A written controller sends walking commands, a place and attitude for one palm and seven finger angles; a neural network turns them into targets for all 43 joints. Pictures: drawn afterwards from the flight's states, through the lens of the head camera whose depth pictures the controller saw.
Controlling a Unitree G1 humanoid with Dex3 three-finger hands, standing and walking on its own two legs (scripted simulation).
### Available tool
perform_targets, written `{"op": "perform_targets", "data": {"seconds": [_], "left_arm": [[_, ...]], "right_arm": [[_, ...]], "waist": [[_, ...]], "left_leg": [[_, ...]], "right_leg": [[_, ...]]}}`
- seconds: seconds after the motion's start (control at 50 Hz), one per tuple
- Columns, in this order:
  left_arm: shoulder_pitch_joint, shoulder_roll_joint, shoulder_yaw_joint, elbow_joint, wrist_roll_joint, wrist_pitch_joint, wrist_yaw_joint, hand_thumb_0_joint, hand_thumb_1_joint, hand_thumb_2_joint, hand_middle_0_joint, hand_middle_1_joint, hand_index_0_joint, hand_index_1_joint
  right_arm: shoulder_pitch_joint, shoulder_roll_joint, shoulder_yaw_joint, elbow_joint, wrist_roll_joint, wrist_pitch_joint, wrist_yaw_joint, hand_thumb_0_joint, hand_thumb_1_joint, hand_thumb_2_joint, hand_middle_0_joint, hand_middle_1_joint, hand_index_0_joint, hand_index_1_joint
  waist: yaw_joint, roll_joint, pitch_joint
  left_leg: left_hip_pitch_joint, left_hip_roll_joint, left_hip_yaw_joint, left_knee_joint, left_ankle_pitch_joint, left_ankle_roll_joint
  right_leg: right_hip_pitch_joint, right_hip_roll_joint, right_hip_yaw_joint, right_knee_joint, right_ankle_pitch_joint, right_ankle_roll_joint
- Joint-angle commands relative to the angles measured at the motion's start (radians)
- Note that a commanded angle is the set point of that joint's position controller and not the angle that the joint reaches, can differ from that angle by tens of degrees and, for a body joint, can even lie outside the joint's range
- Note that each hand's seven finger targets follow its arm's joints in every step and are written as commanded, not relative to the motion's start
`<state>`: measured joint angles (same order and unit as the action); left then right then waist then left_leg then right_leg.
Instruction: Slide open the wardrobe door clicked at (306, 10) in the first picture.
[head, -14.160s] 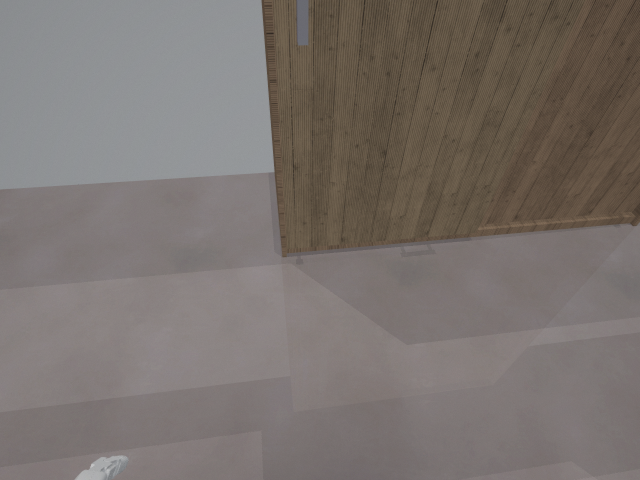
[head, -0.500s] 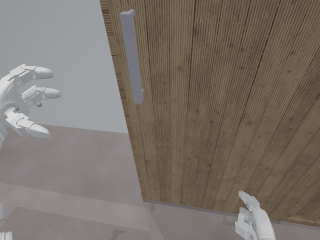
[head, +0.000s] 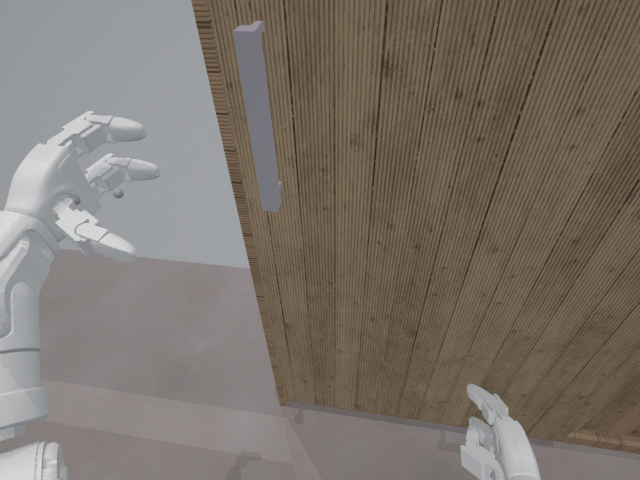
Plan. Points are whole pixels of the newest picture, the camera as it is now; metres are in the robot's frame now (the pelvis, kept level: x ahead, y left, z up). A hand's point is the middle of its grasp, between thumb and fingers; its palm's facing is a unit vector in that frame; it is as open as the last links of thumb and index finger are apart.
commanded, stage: move the hooked fingers beside the handle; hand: left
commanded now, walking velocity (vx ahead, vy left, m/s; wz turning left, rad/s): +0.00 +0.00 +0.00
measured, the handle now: (265, 125) +0.52 +0.14 +0.23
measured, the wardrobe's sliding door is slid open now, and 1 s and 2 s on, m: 0.00 0.00 0.00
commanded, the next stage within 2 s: none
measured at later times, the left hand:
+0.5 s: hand (147, 172) +0.37 +0.24 +0.24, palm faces +0.02 -1.00 -0.06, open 14.0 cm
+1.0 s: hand (195, 144) +0.43 +0.21 +0.24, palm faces -0.01 -1.00 -0.04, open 14.0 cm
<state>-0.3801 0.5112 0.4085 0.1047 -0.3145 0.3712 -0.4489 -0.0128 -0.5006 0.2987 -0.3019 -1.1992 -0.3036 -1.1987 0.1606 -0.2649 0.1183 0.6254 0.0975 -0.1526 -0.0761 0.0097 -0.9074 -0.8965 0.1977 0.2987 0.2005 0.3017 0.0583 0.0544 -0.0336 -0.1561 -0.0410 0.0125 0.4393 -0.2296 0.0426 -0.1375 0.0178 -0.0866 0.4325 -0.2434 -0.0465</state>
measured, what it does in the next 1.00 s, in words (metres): stands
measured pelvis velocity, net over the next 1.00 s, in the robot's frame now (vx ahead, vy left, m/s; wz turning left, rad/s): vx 0.01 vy -0.01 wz -0.02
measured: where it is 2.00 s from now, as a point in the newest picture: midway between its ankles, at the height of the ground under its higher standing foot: outside the picture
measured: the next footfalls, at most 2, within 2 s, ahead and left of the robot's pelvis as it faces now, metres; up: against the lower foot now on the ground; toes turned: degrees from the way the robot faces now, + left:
none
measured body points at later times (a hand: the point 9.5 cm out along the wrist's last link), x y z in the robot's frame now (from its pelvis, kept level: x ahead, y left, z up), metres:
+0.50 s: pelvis +0.00 -0.01 +0.00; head -0.02 -0.03 +0.45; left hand +0.36 +0.30 +0.24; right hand +0.18 -0.24 -0.08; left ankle +0.01 +0.09 -0.74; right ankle +0.00 -0.09 -0.74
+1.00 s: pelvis +0.01 -0.01 +0.00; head +0.01 -0.02 +0.45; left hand +0.43 +0.27 +0.24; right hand +0.14 -0.26 -0.10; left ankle +0.01 +0.09 -0.74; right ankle +0.00 -0.09 -0.74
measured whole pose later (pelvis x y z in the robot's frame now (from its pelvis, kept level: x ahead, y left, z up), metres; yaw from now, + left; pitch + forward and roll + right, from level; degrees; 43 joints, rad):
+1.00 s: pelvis +0.01 -0.01 +0.00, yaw -1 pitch +1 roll +0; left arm -0.78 0.53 0.34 0.69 -0.20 0.23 -0.34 -0.01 -0.50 0.30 -0.30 -1.20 -0.30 -1.20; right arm 0.27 -0.29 0.08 0.65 0.10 -0.11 -0.09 0.01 -0.91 -0.90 0.20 0.30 0.20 0.30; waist -0.02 0.04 -0.04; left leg -0.23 -0.02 0.03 0.44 -0.24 0.03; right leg -0.21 0.04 -0.07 0.43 -0.24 -0.06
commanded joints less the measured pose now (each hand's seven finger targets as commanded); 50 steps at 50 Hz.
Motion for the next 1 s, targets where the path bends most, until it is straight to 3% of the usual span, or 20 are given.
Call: {"op": "perform_targets", "data": {"seconds": [0.0,0.02,0.06,0.08,0.16,0.22,0.28,0.32,0.36,0.42,0.46,0.52,0.56,0.6,0.68,0.78,0.82,0.88,0.92,0.98], "left_arm": [[-0.351,0.331,0.147,-0.054,0.005,-0.016,0.05,0.0,-0.5,0.3,-0.3,-1.2,-0.3,-1.2],[-0.334,0.345,0.15,-0.028,0.011,-0.003,0.051,0.0,-0.5,0.3,-0.3,-1.2,-0.3,-1.2],[-0.43,0.33,0.109,-0.038,0.025,-0.005,0.05,0.0,-0.5,0.3,-0.3,-1.2,-0.3,-1.2],[-0.474,0.285,0.059,-0.065,0.025,-0.017,0.043,0.0,-0.5,0.3,-0.3,-1.2,-0.3,-1.2],[-0.576,0.297,0.043,-0.121,0.02,-0.099,0.028,0.0,-0.5,0.3,-0.3,-1.2,-0.3,-1.2],[-0.568,0.303,0.052,-0.061,0.011,-0.129,0.023,0.0,-0.5,0.3,-0.3,-1.2,-0.3,-1.2],[-0.531,0.32,0.079,0.086,0.019,-0.099,0.031,0.0,-0.5,0.3,-0.3,-1.2,-0.3,-1.2],[-0.506,0.339,0.095,0.126,0.028,-0.074,0.043,0.0,-0.5,0.3,-0.3,-1.2,-0.3,-1.2],[-0.527,0.339,0.088,0.107,0.039,-0.065,0.051,0.0,-0.5,0.3,-0.3,-1.2,-0.3,-1.2],[-0.554,0.341,0.083,0.085,0.039,-0.09,0.055,0.0,-0.5,0.3,-0.3,-1.2,-0.3,-1.2],[-0.614,0.34,0.076,0.061,0.038,-0.119,0.052,0.0,-0.5,0.3,-0.3,-1.2,-0.3,-1.2],[-0.678,0.292,0.018,0.087,0.036,-0.149,0.048,0.0,-0.5,0.3,-0.3,-1.2,-0.3,-1.2],[-0.688,0.341,0.06,0.165,0.045,-0.147,0.057,0.0,-0.5,0.3,-0.3,-1.2,-0.3,-1.2],[-0.715,0.306,0.022,0.2,0.053,-0.139,0.063,0.0,-0.5,0.3,-0.3,-1.2,-0.3,-1.2],[-0.789,0.276,-0.027,0.229,0.068,-0.146,0.082,0.0,-0.5,0.3,-0.3,-1.2,-0.3,-1.2],[-0.824,0.307,0.002,0.302,0.066,-0.183,0.093,0.0,-0.5,0.3,-0.3,-1.2,-0.3,-1.2],[-0.827,0.321,0.007,0.356,0.072,-0.193,0.101,0.0,-0.5,0.3,-0.3,-1.2,-0.3,-1.2],[-0.871,0.305,-0.012,0.37,0.091,-0.207,0.113,0.0,-0.5,0.3,-0.3,-1.2,-0.3,-1.2],[-0.875,0.328,0.001,0.363,0.098,-0.22,0.121,0.0,-0.5,0.3,-0.3,-1.2,-0.3,-1.2],[-0.886,0.295,-0.018,0.384,0.1,-0.226,0.12,0.0,-0.5,0.3,-0.3,-1.2,-0.3,-1.2]], "right_arm": [[-0.16,-0.127,-0.059,-0.165,0.007,-0.033,-0.002,0.0,-0.9,-0.9,0.2,0.3,0.2,0.3],[-0.162,-0.13,-0.062,-0.166,0.006,-0.026,0.0,0.0,-0.9,-0.9,0.2,0.3,0.2,0.3],[-0.158,-0.129,-0.064,-0.169,0.012,-0.02,-0.005,0.0,-0.9,-0.9,0.2,0.3,0.2,0.3],[-0.162,-0.125,-0.062,-0.18,0.013,-0.026,-0.007,0.0,-0.9,-0.9,0.2,0.3,0.2,0.3],[-0.142,-0.121,-0.065,-0.181,0.01,-0.039,-0.019,0.0,-0.9,-0.9,0.2,0.3,0.2,0.3],[-0.125,-0.125,-0.065,-0.161,0.007,-0.04,-0.023,0.0,-0.9,-0.9,0.2,0.3,0.2,0.3],[-0.114,-0.134,-0.067,-0.143,0.01,-0.033,-0.021,0.0,-0.9,-0.9,0.2,0.3,0.2,0.3],[-0.113,-0.142,-0.074,-0.145,0.009,-0.024,-0.016,0.0,-0.9,-0.9,0.2,0.3,0.2,0.3],[-0.117,-0.137,-0.073,-0.163,0.013,-0.019,-0.01,0.0,-0.9,-0.9,0.2,0.3,0.2,0.3],[-0.106,-0.136,-0.078,-0.172,0.011,-0.013,-0.007,0.0,-0.9,-0.9,0.2,0.3,0.2,0.3],[-0.103,-0.132,-0.077,-0.177,0.012,-0.016,-0.01,0.0,-0.9,-0.9,0.2,0.3,0.2,0.3],[-0.088,-0.133,-0.076,-0.165,0.014,-0.019,-0.017,0.0,-0.9,-0.9,0.2,0.3,0.2,0.3],[-0.07,-0.142,-0.078,-0.146,0.013,-0.019,-0.023,0.0,-0.9,-0.9,0.2,0.3,0.2,0.3],[-0.065,-0.14,-0.076,-0.142,0.015,-0.016,-0.026,0.0,-0.9,-0.9,0.2,0.3,0.2,0.3],[-0.048,-0.143,-0.079,-0.134,0.015,-0.014,-0.027,0.0,-0.9,-0.9,0.2,0.3,0.2,0.3],[-0.022,-0.147,-0.083,-0.128,0.011,-0.012,-0.028,0.0,-0.9,-0.9,0.2,0.3,0.2,0.3],[-0.005,-0.152,-0.084,-0.117,0.009,-0.005,-0.027,0.0,-0.9,-0.9,0.2,0.3,0.2,0.3],[0.008,-0.15,-0.084,-0.116,0.008,-0.006,-0.024,0.0,-0.9,-0.9,0.2,0.3,0.2,0.3],[0.024,-0.152,-0.09,-0.118,0.006,-0.002,-0.02,0.0,-0.9,-0.9,0.2,0.3,0.2,0.3],[0.038,-0.152,-0.093,-0.119,0.004,0.001,-0.018,0.0,-0.9,-0.9,0.2,0.3,0.2,0.3]], "waist": [[0.011,-0.003,-0.152],[0.018,-0.015,-0.14],[-0.009,0.009,-0.164],[-0.017,0.042,-0.183],[-0.034,0.052,-0.277],[-0.033,0.019,-0.259],[-0.024,-0.005,-0.179],[-0.009,-0.019,-0.179],[-0.008,0.013,-0.207],[-0.018,-0.036,-0.253],[-0.028,-0.009,-0.276],[-0.05,-0.001,-0.242],[-0.049,0.001,-0.227],[-0.056,0.037,-0.207],[-0.071,0.034,-0.242],[-0.067,-0.046,-0.276],[-0.065,-0.047,-0.268],[-0.068,0.017,-0.276],[-0.061,0.017,-0.308],[-0.069,-0.004,-0.312]], "left_leg": [[0.057,0.029,-0.081,-0.06,0.176,-0.008],[0.045,0.031,-0.072,-0.051,0.184,-0.003],[0.063,0.03,-0.071,-0.046,0.183,-0.002],[0.081,0.028,-0.071,-0.041,0.182,-0.002],[0.15,0.028,-0.076,-0.024,0.218,0.002],[0.136,0.029,-0.069,-0.023,0.214,0.003],[0.068,0.028,-0.069,-0.036,0.175,0.003],[0.05,0.029,-0.065,-0.035,0.185,0.003],[0.048,0.027,-0.061,-0.032,0.215,0.003],[0.062,0.033,-0.054,-0.018,0.237,0.007],[0.081,0.03,-0.051,-0.017,0.23,0.01],[0.095,0.034,-0.05,-0.017,0.202,0.011],[0.076,0.032,-0.056,-0.023,0.175,0.012],[0.07,0.03,-0.057,-0.028,0.154,0.008],[0.085,0.033,-0.064,-0.027,0.179,0.007],[0.069,0.035,-0.062,-0.029,0.178,0.013],[0.054,0.039,-0.057,-0.032,0.173,0.011],[0.07,0.036,-0.055,-0.028,0.22,0.011],[0.08,0.038,-0.053,-0.024,0.254,0.01],[0.085,0.039,-0.05,-0.021,0.276,0.012]], "right_leg": [[-0.023,-0.023,0.046,-0.064,0.179,0.007],[-0.016,-0.027,0.058,-0.07,0.19,0.008],[-0.023,-0.028,0.062,-0.065,0.194,0.011],[-0.03,-0.03,0.067,-0.063,0.195,0.011],[-0.003,-0.025,0.076,-0.056,0.238,0.01],[0.0,-0.026,0.079,-0.064,0.25,0.011],[-0.026,-0.03,0.072,-0.066,0.223,0.012],[-0.019,-0.035,0.077,-0.064,0.228,0.011],[0.002,-0.04,0.078,-0.05,0.27,0.012],[0.025,-0.038,0.086,-0.044,0.303,0.018],[0.025,-0.037,0.092,-0.042,0.308,0.019],[-0.024,-0.031,0.091,-0.057,0.262,0.017],[-0.034,-0.031,0.094,-0.063,0.235,0.017],[-0.057,-0.034,0.09,-0.067,0.205,0.013],[-0.053,-0.033,0.084,-0.063,0.222,0.01],[-0.026,-0.031,0.089,-0.059,0.239,0.015],[-0.025,-0.034,0.09,-0.062,0.228,0.015],[-0.026,-0.035,0.091,-0.051,0.282,0.009],[-0.005,-0.034,0.089,-0.047,0.309,0.007],[-0.009,-0.029,0.086,-0.039,0.346,0.008]]}}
